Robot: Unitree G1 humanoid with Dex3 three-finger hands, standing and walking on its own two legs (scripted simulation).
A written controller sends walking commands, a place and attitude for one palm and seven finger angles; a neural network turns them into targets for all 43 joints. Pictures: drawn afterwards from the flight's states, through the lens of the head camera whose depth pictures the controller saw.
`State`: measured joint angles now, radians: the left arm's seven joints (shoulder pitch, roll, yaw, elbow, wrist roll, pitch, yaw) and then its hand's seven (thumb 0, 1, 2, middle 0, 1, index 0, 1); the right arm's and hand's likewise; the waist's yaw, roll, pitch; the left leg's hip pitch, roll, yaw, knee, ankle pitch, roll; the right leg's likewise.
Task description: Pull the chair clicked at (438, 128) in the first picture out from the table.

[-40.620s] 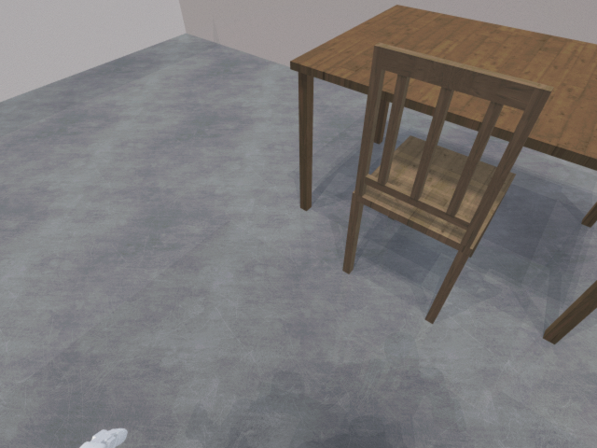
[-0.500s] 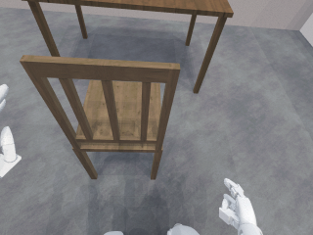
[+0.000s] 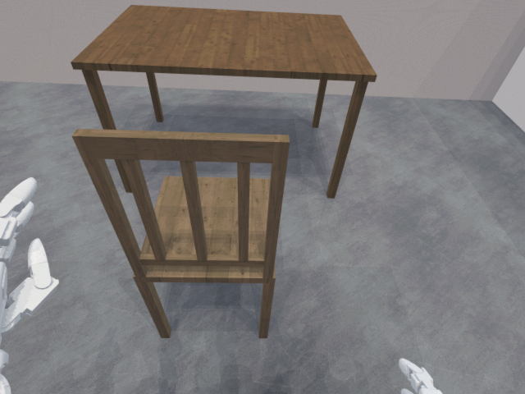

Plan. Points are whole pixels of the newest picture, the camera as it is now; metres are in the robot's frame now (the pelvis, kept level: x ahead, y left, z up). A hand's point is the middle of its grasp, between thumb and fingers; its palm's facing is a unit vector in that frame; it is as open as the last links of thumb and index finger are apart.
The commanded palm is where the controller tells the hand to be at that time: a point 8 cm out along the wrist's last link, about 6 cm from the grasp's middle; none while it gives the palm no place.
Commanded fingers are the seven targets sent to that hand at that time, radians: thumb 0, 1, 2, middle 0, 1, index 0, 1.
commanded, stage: stop stepping back and stand still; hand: left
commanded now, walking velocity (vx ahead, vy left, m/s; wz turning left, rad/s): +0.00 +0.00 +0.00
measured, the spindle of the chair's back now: (196, 215) +0.51 +0.18 -0.08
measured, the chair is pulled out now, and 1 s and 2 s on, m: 0.59 0.59 0.59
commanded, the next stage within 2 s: let the arm hang, fingers relaxed in 0.06 s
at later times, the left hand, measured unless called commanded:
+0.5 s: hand out of the picture +0.04 +0.19 -0.17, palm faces +0.09 -0.98 -0.16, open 6.7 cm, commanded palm none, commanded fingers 0.00 0.90 0.90 -0.20 -0.30 -0.20 -0.30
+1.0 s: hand out of the picture +0.00 +0.16 -0.17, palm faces +0.02 -0.99 -0.16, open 7.3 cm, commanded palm none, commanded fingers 0.00 0.90 0.90 -0.20 -0.30 -0.20 -0.30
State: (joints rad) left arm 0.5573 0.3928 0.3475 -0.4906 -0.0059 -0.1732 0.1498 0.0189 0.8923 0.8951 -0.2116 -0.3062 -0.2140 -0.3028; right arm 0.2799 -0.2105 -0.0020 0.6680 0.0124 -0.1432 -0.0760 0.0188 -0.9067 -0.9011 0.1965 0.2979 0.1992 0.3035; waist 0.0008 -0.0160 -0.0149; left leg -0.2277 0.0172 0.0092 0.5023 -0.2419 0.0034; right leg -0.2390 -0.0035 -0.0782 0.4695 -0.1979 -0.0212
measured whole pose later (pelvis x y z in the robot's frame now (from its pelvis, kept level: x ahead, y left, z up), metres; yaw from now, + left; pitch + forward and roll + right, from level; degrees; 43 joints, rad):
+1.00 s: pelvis +0.01 +0.01 +0.00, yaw +0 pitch -2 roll +0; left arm 0.33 0.11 -0.03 1.08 0.01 0.00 0.03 0.01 0.92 0.90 -0.20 -0.30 -0.20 -0.30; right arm 0.39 -0.10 0.02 1.08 -0.01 -0.02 -0.03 0.01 -0.91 -0.90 0.20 0.30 0.20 0.30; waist -0.01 0.02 0.02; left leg -0.21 0.00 0.01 0.46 -0.23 0.01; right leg -0.24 -0.02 -0.07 0.46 -0.20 -0.02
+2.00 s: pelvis +0.02 +0.00 +0.00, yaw +0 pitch -1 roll +0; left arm 0.32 0.11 -0.01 1.09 0.01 0.00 0.03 0.01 0.92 0.90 -0.20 -0.30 -0.20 -0.30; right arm 0.37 -0.09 0.01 1.10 -0.01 -0.02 -0.04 0.01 -0.91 -0.90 0.19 0.30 0.20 0.30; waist -0.01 0.01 0.04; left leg -0.19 0.01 0.02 0.44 -0.24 0.00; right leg -0.22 -0.01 -0.07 0.45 -0.21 -0.03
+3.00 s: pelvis +0.02 +0.00 +0.00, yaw -1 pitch -2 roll +0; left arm 0.33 0.11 -0.01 1.09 0.01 0.00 0.03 0.01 0.92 0.90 -0.20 -0.30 -0.20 -0.30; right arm 0.37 -0.10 0.01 1.10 -0.01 -0.02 -0.04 0.01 -0.91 -0.90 0.19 0.30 0.20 0.30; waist -0.01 0.01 0.04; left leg -0.17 0.01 0.03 0.43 -0.24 0.00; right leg -0.21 0.00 -0.05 0.45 -0.21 -0.03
